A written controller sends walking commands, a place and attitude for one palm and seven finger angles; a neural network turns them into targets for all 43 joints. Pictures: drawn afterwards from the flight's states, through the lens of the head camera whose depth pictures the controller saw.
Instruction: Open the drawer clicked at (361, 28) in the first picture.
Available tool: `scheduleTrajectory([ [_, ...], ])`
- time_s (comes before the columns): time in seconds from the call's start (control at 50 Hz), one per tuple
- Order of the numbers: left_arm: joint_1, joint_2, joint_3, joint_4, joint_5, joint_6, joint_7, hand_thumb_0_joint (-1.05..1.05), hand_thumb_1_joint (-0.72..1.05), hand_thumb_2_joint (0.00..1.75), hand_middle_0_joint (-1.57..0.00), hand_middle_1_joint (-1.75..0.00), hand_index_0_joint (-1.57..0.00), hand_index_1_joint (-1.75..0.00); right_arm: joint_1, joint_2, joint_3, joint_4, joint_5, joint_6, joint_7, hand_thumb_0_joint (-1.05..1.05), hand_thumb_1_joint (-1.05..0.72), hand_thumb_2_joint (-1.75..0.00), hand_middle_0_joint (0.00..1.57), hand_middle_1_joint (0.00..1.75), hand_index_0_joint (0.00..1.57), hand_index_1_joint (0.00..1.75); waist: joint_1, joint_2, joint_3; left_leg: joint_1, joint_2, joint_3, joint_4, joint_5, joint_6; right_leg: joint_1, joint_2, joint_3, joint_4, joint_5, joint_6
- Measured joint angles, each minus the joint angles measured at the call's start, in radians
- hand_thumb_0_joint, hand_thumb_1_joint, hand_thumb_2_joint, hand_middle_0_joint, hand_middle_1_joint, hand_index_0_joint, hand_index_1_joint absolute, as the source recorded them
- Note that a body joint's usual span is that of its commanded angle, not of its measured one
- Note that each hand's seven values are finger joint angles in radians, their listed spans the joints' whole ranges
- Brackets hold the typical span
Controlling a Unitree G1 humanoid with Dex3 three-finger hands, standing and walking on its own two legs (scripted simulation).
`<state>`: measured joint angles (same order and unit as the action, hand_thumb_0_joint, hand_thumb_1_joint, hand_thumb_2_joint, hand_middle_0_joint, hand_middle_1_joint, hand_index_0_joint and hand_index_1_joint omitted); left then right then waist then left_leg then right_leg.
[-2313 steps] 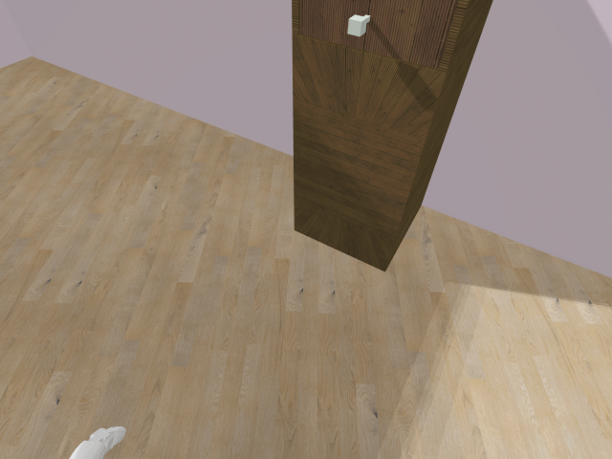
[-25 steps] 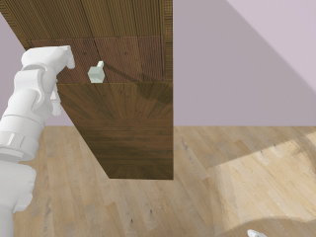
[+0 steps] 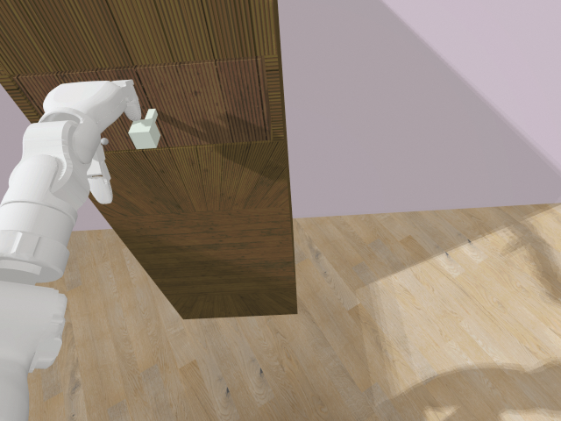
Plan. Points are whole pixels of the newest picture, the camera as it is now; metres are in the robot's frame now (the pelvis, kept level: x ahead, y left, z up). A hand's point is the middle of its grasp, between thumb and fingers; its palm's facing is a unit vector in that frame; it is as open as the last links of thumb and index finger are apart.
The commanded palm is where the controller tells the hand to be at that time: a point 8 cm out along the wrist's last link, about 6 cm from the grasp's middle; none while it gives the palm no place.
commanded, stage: re-aim the fingers above the handle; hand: left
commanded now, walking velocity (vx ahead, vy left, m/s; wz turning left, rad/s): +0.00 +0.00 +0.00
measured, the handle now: (147, 126) +0.53 +0.23 +0.14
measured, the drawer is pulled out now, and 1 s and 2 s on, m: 0.00 0.00 0.00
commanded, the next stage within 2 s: lower the fingers behind the handle in 0.20 s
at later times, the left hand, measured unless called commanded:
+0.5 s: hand (98, 156) +0.44 +0.27 +0.16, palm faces -0.23 +0.04 -0.97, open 13.9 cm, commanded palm +0.44 +0.26 +0.25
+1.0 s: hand (95, 157) +0.44 +0.28 +0.16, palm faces -0.01 +0.02 -1.00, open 13.3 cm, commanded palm +0.44 +0.26 +0.22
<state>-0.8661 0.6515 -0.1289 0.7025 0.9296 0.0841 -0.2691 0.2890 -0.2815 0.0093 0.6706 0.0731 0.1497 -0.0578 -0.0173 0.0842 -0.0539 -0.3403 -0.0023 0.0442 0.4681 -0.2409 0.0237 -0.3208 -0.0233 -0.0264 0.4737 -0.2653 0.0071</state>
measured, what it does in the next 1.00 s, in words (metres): stands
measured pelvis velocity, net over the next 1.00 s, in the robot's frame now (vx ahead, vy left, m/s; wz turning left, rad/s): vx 0.00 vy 0.01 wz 0.05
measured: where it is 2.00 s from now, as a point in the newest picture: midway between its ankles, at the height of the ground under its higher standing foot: outside the picture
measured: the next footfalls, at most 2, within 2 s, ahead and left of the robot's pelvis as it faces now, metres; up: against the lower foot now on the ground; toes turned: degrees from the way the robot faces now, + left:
none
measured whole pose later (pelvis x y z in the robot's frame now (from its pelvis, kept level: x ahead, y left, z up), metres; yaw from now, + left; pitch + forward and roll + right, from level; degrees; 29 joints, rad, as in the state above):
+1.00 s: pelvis +0.00 +0.01 -0.01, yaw +3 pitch +9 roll -1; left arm -0.88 0.59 -0.17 0.71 0.93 0.00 -0.09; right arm 0.24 -0.24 -0.02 0.71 0.05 0.09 -0.02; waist 0.03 0.06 -0.06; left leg -0.44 -0.02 -0.01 0.57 -0.28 0.03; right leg -0.38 -0.04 -0.07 0.53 -0.30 0.02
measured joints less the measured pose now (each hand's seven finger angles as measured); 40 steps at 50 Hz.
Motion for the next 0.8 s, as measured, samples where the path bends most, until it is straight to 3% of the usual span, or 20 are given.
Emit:
scheduleTrajectory([
  [0.08,0.09,-0.044,-0.024,-0.183,-0.07,-0.145,-0.016,0.0,-0.48,0.3,-0.31,-1.2,-0.32,-1.2,0.023,-0.006,-0.025,0.018,-0.007,-0.026,-0.015,0.01,-0.9,-0.89,0.2,0.3,0.21,0.3,0.009,-0.016,0.012,0.017,0.0,-0.014,0.017,-0.014,-0.002,0.029,0.0,-0.014,0.002,-0.012,-0.003],
  [0.16,0.05,-0.071,0.017,-0.167,-0.067,-0.241,0.096,0.0,-0.48,0.3,-0.32,-1.2,-0.32,-1.2,-0.022,-0.013,-0.031,0.036,-0.015,-0.053,-0.011,0.01,-0.9,-0.89,0.2,0.3,0.2,0.3,-0.003,-0.023,0.026,0.007,0.006,-0.014,0.031,-0.018,-0.006,0.023,0.006,-0.013,0.005,-0.008,-0.006],
  [0.22,-0.032,-0.05,0.068,-0.075,-0.03,-0.201,0.209,0.01,-0.48,0.3,-0.32,-1.2,-0.32,-1.2,-0.061,-0.011,-0.024,0.039,-0.017,-0.061,-0.002,0.01,-0.9,-0.89,0.2,0.3,0.2,0.3,-0.012,-0.022,0.029,-0.005,0.012,-0.004,0.024,-0.009,-0.009,0.004,0.011,-0.003,0.001,0.004,-0.007],
  [0.28,-0.115,-0.01,0.108,0.061,0.01,-0.091,0.26,0.01,-0.48,0.3,-0.32,-1.2,-0.32,-1.2,-0.089,-0.009,-0.011,0.042,-0.014,-0.047,0.01,0.01,-0.9,-0.89,0.2,0.3,0.2,0.3,-0.012,-0.013,0.017,-0.014,0.016,0.01,0.008,0.001,-0.011,-0.014,0.016,0.011,-0.007,0.016,-0.007],
  [0.32,-0.148,0.024,0.103,0.149,0.034,0.004,0.237,0.01,-0.48,0.3,-0.31,-1.2,-0.32,-1.2,-0.094,-0.01,-0.001,0.036,-0.007,-0.028,0.015,0.01,-0.9,-0.89,0.2,0.3,0.2,0.3,-0.012,-0.004,0.003,-0.015,0.016,0.016,-0.004,0.006,-0.011,-0.02,0.016,0.016,-0.013,0.019,-0.006],
  [0.36,-0.151,0.05,0.061,0.199,0.05,0.085,0.174,0.01,-0.48,0.3,-0.31,-1.2,-0.31,-1.2,-0.086,-0.013,0.003,0.022,0.005,-0.011,0.015,0.01,-0.9,-0.89,0.2,0.3,0.2,0.3,-0.011,0.005,-0.007,-0.013,0.014,0.014,-0.012,0.009,-0.009,-0.018,0.014,0.014,-0.018,0.019,-0.005],
  [0.4,-0.124,0.06,0.018,0.193,0.048,0.116,0.087,0.01,-0.48,0.3,-0.31,-1.2,-0.31,-1.2,-0.072,-0.016,0.005,0.009,0.014,-0.002,0.008,0.01,-0.9,-0.89,0.2,0.3,0.2,0.3,-0.009,0.007,-0.01,-0.008,0.01,0.005,-0.014,0.008,-0.007,-0.009,0.011,0.006,-0.02,0.014,-0.004],
  [0.44,-0.082,0.052,-0.017,0.149,0.033,0.09,0.012,0.0,-0.48,0.3,-0.31,-1.2,-0.31,-1.2,-0.058,-0.017,0.003,0.002,0.017,-0.005,-0.004,0.01,-0.9,-0.89,0.2,0.3,0.21,0.3,-0.004,-0.001,-0.008,-0.004,0.005,-0.006,-0.009,0.004,-0.005,0.001,0.006,-0.005,-0.015,0.006,-0.004],
  [0.5,-0.023,0.011,-0.052,0.053,-0.003,-0.013,-0.054,0.0,-0.48,0.3,-0.31,-1.2,-0.31,-1.2,-0.048,-0.016,-0.004,0.007,0.012,-0.027,-0.023,0.01,-0.9,-0.89,0.2,0.3,0.21,0.3,0.006,-0.02,0.007,0.0,-0.001,-0.024,0.007,-0.006,-0.004,0.015,0.0,-0.024,-0.006,-0.007,-0.004],
  [0.54,0.011,0.016,-0.013,0.003,0.007,-0.048,-0.049,0.0,-0.48,0.3,-0.31,-1.2,-0.29,-1.22,-0.048,-0.015,-0.012,0.006,0.003,-0.043,-0.034,0.01,-0.9,-0.89,0.2,0.3,0.21,0.3,0.009,-0.03,0.018,-0.001,-0.002,-0.028,0.019,-0.013,-0.004,0.018,-0.001,-0.028,0.0,-0.014,-0.005],
  [0.58,0.04,0.045,0.036,-0.025,-0.034,-0.138,-0.052,0.01,-0.48,0.3,-0.32,-1.2,-0.27,-1.21,-0.046,-0.013,-0.024,0.004,-0.009,-0.06,-0.04,0.01,-0.9,-0.89,0.2,0.3,0.21,0.3,0.014,-0.035,0.024,-0.005,-0.001,-0.028,0.029,-0.021,-0.004,0.017,-0.001,-0.028,0.003,-0.017,-0.004],
  [0.64,0.042,0.055,0.022,-0.06,-0.055,-0.199,-0.03,0.01,-0.48,0.3,-0.32,-1.2,-0.28,-1.19,-0.029,-0.014,-0.046,0.008,-0.018,-0.083,-0.03,0.01,-0.9,-0.89,0.2,0.3,0.21,0.3,0.031,-0.039,0.021,-0.026,-0.006,-0.036,0.049,-0.031,-0.003,0.004,-0.005,-0.035,0.013,-0.024,-0.001],
  [0.8,0.052,0.0,0.004,-0.104,-0.051,-0.181,0.106,0.0,-0.48,0.3,-0.31,-1.2,-0.36,-1.21,-0.027,-0.004,-0.062,0.031,-0.029,-0.078,0.023,0.01,-0.9,-0.89,0.2,0.3,0.2,0.3,0.062,-0.025,0.013,-0.08,-0.019,-0.049,0.081,-0.041,0.007,-0.037,-0.016,-0.042,0.032,-0.032,0.009],
])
